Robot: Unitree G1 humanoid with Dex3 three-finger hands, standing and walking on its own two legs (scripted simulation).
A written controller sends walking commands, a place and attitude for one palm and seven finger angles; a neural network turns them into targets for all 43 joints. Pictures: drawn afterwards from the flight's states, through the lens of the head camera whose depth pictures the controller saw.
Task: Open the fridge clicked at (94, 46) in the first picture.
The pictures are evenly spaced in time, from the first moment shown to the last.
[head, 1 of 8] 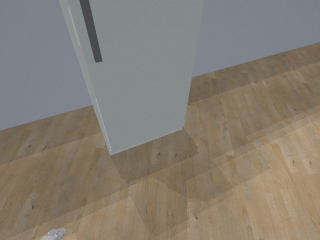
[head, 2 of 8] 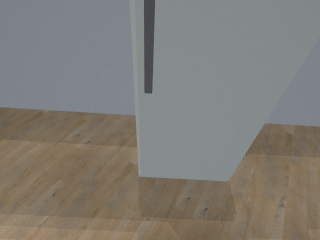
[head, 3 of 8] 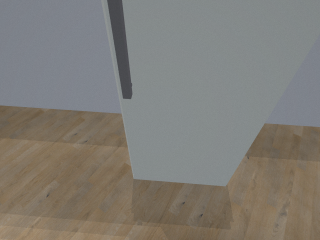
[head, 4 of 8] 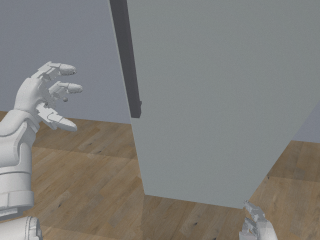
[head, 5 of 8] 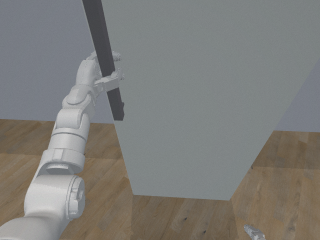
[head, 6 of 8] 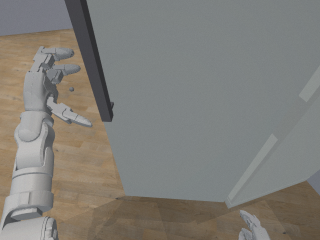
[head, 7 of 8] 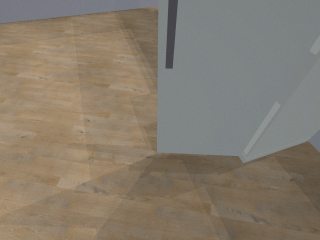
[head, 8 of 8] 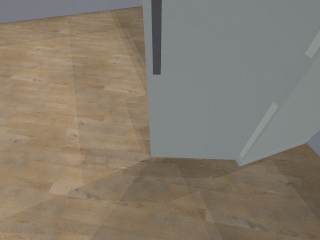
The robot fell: no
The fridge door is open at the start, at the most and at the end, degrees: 0 75 69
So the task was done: yes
